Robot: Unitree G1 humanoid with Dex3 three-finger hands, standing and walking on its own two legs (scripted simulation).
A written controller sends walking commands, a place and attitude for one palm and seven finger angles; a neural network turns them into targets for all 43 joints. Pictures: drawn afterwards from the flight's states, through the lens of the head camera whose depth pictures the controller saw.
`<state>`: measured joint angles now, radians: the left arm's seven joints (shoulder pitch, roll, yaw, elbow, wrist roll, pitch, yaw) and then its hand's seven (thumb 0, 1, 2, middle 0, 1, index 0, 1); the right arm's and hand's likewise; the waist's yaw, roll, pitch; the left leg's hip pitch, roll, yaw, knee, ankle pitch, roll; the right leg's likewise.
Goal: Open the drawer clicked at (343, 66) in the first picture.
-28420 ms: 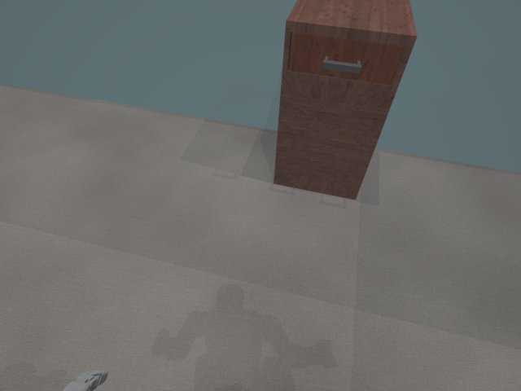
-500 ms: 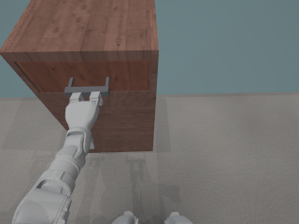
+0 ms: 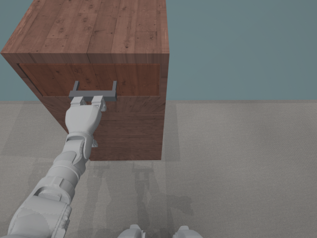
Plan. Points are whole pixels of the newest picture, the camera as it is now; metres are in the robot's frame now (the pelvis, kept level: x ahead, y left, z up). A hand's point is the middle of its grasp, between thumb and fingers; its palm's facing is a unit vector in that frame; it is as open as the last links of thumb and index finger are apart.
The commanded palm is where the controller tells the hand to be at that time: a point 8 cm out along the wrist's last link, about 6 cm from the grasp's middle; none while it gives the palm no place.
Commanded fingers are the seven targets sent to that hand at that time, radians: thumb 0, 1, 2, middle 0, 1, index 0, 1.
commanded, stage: close the thumb around the handle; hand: left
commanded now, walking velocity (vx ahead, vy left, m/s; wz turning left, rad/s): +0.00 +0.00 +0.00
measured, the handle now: (94, 90) +0.53 +0.20 +0.01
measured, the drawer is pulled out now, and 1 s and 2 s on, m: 0.00 0.00 0.00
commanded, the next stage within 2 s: pull the drawer open in 0.44 s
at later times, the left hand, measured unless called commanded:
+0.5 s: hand (90, 126) +0.42 +0.20 -0.02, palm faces -0.06 -0.04 -1.00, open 5.0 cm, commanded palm +0.41 +0.20 +0.03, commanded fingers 0.00 0.90 0.90 -0.40 -1.35 -0.40 -1.35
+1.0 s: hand (89, 138) +0.38 +0.20 -0.03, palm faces -0.01 -0.07 -1.00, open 4.8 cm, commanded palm +0.34 +0.20 +0.03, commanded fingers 0.00 0.90 0.90 -0.40 -1.35 -0.40 -1.35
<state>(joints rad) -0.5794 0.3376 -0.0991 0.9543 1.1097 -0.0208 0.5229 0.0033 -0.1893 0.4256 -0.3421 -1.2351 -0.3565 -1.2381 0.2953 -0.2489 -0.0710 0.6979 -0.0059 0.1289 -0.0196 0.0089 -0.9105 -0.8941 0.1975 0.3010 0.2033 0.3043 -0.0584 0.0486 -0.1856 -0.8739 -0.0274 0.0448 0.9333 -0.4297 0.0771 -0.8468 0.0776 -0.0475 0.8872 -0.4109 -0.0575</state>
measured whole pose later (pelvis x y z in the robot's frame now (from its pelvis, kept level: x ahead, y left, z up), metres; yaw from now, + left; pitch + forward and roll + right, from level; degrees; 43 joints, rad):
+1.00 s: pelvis +0.02 +0.00 +0.01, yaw -1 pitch +19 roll -1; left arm -0.31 0.28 -0.09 0.72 1.11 0.02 0.54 0.00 0.88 0.89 -0.42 -1.35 -0.42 -1.35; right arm 0.26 -0.22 -0.06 0.66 0.00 0.17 -0.01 0.01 -0.91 -0.89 0.20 0.30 0.20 0.30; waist -0.02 0.06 -0.20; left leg -0.76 -0.02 0.06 0.88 -0.44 0.07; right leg -0.75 0.09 -0.02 0.84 -0.42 -0.06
